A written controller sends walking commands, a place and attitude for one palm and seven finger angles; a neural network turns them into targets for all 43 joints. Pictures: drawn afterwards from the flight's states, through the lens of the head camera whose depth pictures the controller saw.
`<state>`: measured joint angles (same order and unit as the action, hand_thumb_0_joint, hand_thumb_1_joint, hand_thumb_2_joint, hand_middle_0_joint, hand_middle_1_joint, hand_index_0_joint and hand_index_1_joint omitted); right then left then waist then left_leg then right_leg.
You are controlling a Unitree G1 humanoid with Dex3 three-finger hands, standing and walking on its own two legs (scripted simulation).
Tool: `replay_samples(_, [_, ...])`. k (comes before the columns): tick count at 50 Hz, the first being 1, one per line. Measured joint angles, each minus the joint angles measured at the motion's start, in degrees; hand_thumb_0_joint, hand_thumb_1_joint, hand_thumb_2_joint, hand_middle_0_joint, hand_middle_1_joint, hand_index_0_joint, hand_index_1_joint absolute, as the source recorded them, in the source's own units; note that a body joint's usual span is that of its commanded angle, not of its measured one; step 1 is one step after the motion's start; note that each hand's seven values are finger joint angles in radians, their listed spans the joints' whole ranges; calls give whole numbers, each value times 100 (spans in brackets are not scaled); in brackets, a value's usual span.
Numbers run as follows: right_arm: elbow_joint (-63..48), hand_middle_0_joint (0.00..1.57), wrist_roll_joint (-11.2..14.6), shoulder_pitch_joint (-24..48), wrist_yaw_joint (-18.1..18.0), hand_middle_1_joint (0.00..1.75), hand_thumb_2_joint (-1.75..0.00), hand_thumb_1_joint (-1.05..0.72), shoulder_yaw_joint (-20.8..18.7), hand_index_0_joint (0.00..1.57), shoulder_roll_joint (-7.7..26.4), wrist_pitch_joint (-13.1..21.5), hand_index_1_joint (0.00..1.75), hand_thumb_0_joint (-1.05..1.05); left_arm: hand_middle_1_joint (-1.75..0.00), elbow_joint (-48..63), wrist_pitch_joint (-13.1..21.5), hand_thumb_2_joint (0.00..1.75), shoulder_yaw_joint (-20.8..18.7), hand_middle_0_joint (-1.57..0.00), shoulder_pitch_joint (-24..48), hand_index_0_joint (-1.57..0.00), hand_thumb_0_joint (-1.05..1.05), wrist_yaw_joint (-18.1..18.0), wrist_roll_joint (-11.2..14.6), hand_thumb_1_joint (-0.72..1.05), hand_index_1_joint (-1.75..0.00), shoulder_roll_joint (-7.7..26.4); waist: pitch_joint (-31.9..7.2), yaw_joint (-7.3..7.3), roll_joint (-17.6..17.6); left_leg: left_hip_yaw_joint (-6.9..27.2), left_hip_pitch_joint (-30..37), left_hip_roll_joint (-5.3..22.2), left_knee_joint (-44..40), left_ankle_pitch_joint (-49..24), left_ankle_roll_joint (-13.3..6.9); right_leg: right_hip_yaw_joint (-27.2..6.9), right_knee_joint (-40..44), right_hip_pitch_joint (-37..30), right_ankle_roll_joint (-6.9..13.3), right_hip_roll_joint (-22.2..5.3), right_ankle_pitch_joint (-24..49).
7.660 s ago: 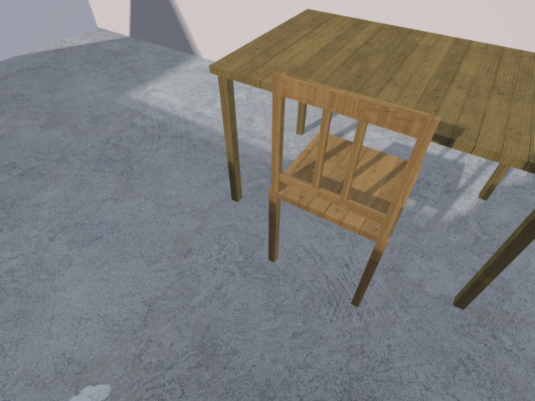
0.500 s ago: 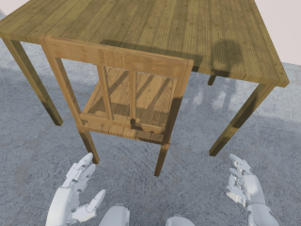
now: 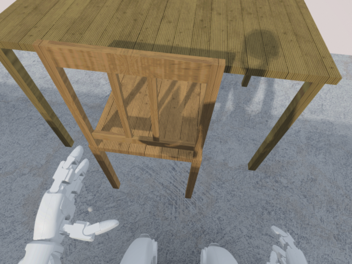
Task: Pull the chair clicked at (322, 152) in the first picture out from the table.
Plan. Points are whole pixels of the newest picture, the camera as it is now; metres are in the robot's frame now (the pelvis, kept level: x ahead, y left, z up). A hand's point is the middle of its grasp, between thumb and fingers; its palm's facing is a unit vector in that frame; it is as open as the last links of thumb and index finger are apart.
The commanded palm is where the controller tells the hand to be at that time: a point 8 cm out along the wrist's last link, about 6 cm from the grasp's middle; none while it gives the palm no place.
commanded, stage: raise the hand toward the chair's back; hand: left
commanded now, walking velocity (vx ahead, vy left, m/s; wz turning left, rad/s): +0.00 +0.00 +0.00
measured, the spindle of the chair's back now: (122, 109) +0.52 +0.18 -0.01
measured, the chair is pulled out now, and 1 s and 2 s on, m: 0.00 0.00 0.00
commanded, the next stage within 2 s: aim the fingers beside a spindle in 1.10 s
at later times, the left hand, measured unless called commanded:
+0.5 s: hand (87, 198) +0.24 +0.19 +0.05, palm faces -0.11 -0.99 -0.06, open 16.8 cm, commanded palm +0.23 +0.26 +0.06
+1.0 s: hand (81, 188) +0.26 +0.20 +0.05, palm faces -0.06 -1.00 -0.07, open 16.9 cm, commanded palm +0.24 +0.26 +0.06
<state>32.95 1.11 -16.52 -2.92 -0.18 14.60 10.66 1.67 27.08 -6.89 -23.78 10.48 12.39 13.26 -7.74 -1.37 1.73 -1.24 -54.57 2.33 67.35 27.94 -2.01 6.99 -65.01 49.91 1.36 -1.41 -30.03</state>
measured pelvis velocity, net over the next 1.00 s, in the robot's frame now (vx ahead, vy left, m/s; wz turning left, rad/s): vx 0.02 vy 0.00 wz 0.00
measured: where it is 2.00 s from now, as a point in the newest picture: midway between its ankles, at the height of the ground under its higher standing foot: outside the picture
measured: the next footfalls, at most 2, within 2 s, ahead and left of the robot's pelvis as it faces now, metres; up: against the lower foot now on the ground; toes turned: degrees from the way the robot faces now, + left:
none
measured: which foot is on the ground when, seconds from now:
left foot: down 0.00-1.00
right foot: down 0.00-1.00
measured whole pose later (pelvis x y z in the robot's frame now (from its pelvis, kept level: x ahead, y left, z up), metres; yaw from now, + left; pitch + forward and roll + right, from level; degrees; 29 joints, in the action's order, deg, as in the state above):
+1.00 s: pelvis +0.02 +0.00 +0.02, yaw +0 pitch +14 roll -3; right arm 32.6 1.8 -13.9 -2.3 0.5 15.0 12.2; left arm -9.6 24.0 -13.6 -14.9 20.6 16.6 16.6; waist -7.0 -2.0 1.9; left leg -0.9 -49.4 2.4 62.9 27.6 -1.6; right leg 7.1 -60.0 44.6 1.4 -0.8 -29.4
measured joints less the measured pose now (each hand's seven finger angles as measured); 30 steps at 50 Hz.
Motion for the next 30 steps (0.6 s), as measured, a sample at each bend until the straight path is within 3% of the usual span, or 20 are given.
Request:
replay_samples(2, [-19,20,36,117,-9,30,-90,-91,-30,20,102,43,30,2,-13,-169,-9,47,103,-9,133,-10,1,264,10,-11,-14,49,27,-16,12,19,-82,-5,99,45,-11,17,-78,63,-8,-8,-41])
replay_samples(6, [-163,20,92,346,-53,30,-90,-91,-65,20,93,91,30,2,-12,-277,-456,43,250,-9,232,-9,0,586,13,-20,-13,135,88,-55,-20,-18,-15,13,72,74,-28,-23,-42,14,-27,12,-40])
replay_samples(9, [-273,20,87,416,-66,30,-90,-91,-68,20,-44,123,30,2,-11,-34,-601,40,149,-8,115,-9,0,444,79,-27,-12,160,73,-42,-64,-51,194,21,-101,53,-15,-56,129,-175,-28,30,-3])
replay_samples(12, [-336,20,56,432,-28,30,-90,-91,-26,20,-152,118,30,1,-10,160,-452,37,-67,-8,52,-8,0,193,158,-34,-10,123,7,11,-56,-35,379,0,-262,24,-3,-40,300,-374,-32,24,22])
replay_samples(15, [-369,20,36,468,31,30,-90,-91,73,20,-165,67,30,1,-9,-16,-296,34,-226,-7,198,-8,0,194,139,-40,-10,102,-65,73,-1,10,403,-28,-294,22,-3,6,348,-430,-37,4,11])
replay_samples(23, [-401,20,55,506,-4,30,-90,-91,256,20,-126,28,30,1,-8,-634,-759,31,-163,-6,527,-6,-1,944,156,-47,-8,273,77,102,32,42,380,-14,-266,41,7,34,340,-421,-19,22,-6])
replay_samples(30, [-132,20,43,297,-19,30,-90,-91,178,20,-87,98,30,1,-8,-529,-336,30,-638,-6,666,-7,-1,836,407,-49,-8,337,45,70,16,71,517,-5,-395,15,39,59,489,-572,-3,46,24])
